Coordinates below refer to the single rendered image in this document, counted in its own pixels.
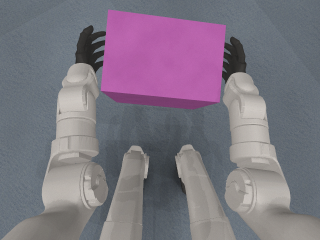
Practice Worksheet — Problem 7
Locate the robot left forearm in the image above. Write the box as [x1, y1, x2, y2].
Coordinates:
[42, 63, 100, 204]

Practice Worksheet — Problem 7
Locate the robot left upper arm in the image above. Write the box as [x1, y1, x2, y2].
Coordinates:
[1, 161, 109, 240]

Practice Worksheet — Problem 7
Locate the carton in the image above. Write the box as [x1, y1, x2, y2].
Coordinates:
[100, 9, 226, 110]

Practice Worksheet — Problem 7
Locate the robot right upper arm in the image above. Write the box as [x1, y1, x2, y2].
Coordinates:
[224, 167, 320, 240]

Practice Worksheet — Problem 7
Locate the robot right hand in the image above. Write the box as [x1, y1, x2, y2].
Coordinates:
[222, 36, 247, 84]

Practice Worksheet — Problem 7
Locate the right robot foot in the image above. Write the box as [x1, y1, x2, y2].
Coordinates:
[175, 162, 186, 194]

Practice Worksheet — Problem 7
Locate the robot right forearm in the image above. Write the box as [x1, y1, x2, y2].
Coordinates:
[222, 72, 291, 201]

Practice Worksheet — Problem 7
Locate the right robot shin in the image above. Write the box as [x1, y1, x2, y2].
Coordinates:
[179, 144, 202, 184]

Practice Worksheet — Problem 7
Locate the robot left hand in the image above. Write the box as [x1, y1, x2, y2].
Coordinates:
[75, 25, 106, 74]

